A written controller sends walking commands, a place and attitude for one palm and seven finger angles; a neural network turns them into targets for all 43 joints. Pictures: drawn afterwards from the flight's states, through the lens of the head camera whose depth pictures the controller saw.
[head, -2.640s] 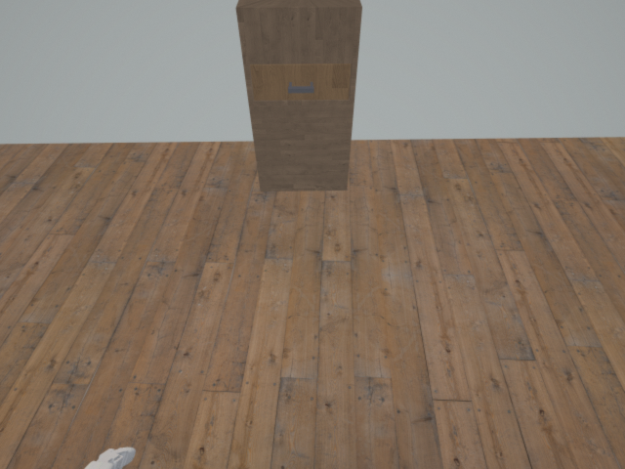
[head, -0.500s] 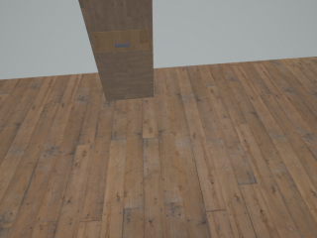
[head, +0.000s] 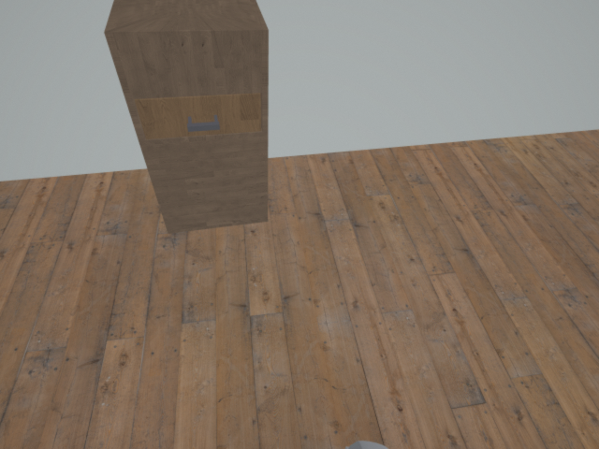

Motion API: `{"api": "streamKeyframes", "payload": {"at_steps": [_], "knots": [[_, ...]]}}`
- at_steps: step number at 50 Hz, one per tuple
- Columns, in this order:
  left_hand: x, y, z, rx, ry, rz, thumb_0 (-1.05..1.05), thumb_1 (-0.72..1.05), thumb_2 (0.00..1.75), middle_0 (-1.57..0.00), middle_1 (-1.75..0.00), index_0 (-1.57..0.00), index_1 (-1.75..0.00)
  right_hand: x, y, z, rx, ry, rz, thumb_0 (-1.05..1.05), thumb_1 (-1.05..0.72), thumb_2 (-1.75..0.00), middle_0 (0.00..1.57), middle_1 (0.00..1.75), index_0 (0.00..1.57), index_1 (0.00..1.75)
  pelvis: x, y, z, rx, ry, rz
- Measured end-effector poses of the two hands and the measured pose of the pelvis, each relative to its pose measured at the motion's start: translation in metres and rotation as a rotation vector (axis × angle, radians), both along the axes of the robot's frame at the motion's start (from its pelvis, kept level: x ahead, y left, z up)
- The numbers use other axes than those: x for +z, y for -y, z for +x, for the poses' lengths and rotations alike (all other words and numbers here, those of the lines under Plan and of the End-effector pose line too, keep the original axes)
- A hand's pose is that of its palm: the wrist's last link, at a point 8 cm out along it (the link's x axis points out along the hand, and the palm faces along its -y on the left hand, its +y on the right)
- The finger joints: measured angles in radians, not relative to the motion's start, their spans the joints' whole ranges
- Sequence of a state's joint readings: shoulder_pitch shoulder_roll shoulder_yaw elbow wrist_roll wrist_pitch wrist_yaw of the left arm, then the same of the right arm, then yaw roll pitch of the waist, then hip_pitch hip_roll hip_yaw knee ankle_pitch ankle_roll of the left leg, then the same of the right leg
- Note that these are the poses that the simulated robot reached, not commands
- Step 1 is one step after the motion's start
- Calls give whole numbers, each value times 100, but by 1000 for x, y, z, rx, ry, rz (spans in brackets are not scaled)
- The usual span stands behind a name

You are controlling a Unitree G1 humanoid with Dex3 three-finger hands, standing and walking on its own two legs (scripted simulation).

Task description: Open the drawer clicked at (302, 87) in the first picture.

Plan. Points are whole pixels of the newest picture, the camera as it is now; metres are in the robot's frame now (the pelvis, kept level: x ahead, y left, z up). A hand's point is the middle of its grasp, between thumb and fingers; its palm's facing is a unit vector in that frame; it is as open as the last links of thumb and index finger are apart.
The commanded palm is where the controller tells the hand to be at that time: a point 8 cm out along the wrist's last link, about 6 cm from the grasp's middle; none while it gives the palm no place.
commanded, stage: walk to a spot facing it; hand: left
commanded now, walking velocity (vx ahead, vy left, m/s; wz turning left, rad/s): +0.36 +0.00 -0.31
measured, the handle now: (203, 122) +1.06 +0.38 -0.21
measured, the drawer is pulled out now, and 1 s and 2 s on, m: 0.00 0.00 0.00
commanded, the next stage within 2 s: turn to face it in 0.50 s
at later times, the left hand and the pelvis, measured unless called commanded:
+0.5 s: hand (262, 336) +0.34 +0.09 -0.17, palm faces -0.11 -0.98 -0.18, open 7.3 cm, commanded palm none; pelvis +0.22 -0.07 -0.01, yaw -8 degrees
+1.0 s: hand (235, 324) +0.37 +0.14 -0.19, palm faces +0.14 -0.98 -0.17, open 7.4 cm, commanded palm none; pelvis +0.37 -0.04 -0.01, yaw +4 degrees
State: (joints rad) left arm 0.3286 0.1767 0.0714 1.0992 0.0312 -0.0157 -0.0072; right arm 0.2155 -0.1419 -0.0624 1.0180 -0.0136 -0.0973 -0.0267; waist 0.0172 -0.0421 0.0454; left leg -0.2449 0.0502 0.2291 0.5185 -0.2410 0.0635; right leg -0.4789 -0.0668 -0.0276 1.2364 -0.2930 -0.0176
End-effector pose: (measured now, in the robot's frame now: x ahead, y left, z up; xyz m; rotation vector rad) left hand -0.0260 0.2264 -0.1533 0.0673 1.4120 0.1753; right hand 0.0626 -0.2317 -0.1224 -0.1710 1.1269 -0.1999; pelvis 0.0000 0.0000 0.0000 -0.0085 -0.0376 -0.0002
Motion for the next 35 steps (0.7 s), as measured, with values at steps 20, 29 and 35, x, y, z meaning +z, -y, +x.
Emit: {"api": "streamKeyframes", "payload": {"at_steps": [20,29,35], "knots": [[7,70,332,-291,242,24,0,91,90,-20,-30,-20,-30,-28,-6,-38,-290,-510,190,0,-91,-90,20,29,20,30,-16,54,179,-132,-33,27],[25,82,371,-212,249,74,-3,95,90,-21,-30,-21,-30,-26,58,126,-216,-274,122,1,-91,-90,19,29,20,30,1,80,246,-117,-15,3],[20,79,368,-160,160,56,-1,93,90,-20,-30,-20,-30,-14,82,241,-128,-112,61,1,-93,-90,19,29,20,30,5,78,290,-72,-17,-14]]}}
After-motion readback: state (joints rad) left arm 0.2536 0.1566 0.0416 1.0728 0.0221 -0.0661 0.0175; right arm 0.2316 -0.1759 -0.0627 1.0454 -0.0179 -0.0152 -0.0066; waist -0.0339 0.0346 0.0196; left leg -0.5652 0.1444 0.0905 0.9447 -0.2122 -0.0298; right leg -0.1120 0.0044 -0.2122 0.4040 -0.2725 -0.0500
